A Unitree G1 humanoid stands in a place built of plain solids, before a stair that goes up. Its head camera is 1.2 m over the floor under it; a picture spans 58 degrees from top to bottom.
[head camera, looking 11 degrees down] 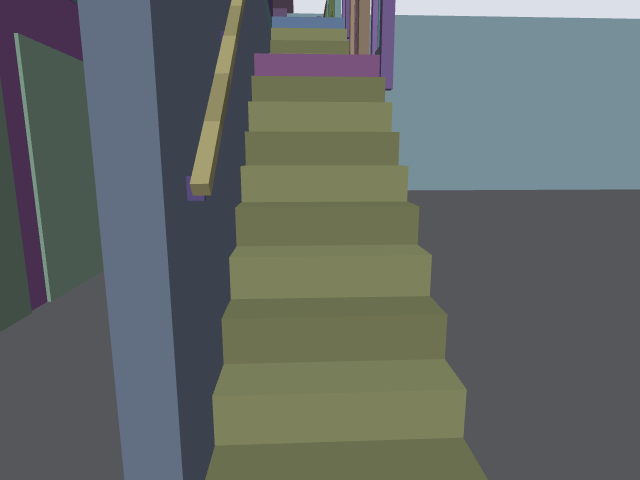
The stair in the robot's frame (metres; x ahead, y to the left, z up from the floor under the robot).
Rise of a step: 0.19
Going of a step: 0.24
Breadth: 0.90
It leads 3 degrees to the left of straight ahead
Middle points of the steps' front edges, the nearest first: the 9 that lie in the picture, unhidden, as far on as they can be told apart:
1.39 -0.08 0.38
1.63 -0.06 0.57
1.86 -0.05 0.77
2.10 -0.04 0.96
2.34 -0.03 1.15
2.57 -0.02 1.34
2.81 -0.01 1.53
3.04 0.01 1.72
3.28 0.02 1.91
